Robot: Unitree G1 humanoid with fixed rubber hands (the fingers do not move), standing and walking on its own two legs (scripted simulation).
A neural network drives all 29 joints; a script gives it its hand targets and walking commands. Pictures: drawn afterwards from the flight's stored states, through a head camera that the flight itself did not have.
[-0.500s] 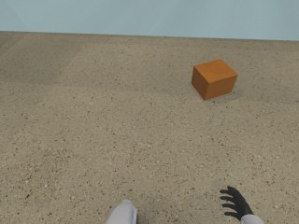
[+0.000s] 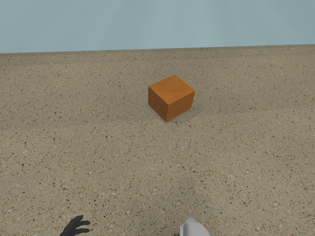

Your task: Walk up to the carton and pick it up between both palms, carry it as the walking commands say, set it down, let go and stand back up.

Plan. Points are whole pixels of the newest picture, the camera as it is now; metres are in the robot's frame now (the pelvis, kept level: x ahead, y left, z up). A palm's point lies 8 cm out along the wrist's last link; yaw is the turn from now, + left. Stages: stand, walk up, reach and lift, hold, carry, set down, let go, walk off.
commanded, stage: walk up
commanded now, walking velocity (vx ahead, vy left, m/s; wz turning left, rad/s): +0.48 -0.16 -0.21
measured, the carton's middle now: (170, 97) +1.29 -0.19 -0.67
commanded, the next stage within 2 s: none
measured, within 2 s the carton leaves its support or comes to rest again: neither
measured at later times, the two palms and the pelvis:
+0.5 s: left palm out of the picture +0.16 +0.19 -0.12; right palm (240, 169) +0.35 -0.30 -0.12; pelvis +0.23 -0.06 +0.00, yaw -3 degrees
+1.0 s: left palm (114, 115) +0.60 +0.16 -0.13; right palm (243, 169) +0.34 -0.30 -0.11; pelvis +0.45 -0.06 +0.00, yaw -4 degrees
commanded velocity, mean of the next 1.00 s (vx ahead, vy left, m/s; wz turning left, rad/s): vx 0.49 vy -0.06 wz -0.07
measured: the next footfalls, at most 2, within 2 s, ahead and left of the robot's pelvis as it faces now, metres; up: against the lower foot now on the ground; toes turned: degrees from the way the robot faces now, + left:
right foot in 0.12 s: +0.19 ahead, -0.18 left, +0.00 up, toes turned -10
left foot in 0.62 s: +0.44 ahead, +0.08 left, +0.00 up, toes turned +6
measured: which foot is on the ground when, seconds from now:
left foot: down 0.00-0.12, up 0.14-0.60, down 0.62-1.00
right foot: up 0.00-0.10, down 0.12-0.62, up 0.64-1.00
